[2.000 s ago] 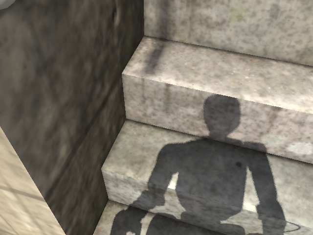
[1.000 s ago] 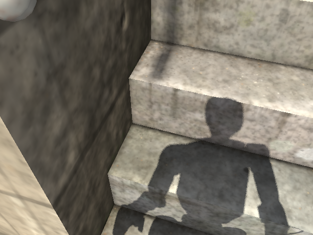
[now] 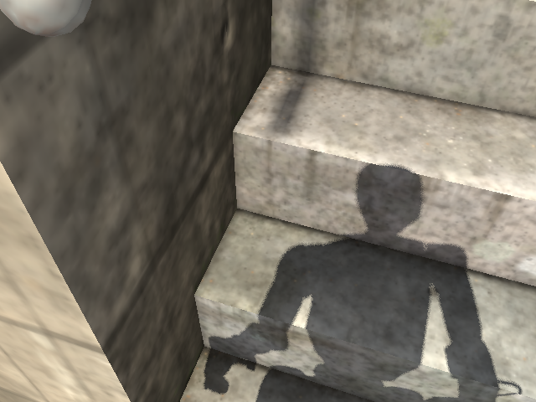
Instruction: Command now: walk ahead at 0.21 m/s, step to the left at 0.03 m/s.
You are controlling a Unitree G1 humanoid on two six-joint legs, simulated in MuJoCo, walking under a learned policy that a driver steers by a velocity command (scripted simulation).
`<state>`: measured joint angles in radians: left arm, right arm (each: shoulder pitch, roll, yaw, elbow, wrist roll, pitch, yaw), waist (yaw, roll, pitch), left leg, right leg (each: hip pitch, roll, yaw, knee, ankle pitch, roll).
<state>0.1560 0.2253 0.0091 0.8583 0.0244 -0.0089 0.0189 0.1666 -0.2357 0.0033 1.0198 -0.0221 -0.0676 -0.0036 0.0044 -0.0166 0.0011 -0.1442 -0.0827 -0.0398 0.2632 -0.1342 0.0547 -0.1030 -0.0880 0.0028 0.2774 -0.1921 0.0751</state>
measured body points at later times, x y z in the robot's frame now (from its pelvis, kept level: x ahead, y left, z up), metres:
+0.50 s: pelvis -0.01 -0.01 +0.00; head +0.01 +0.00 +0.45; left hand +0.11 +0.25 -0.13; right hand +0.09 -0.26 -0.14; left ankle +0.00 +0.09 -0.75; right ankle -0.03 -0.16 -0.75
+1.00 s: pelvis -0.02 -0.02 +0.00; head +0.00 -0.01 +0.45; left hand +0.06 +0.24 -0.14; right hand +0.06 -0.29 -0.14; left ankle +0.00 +0.09 -0.75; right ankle -0.03 -0.17 -0.75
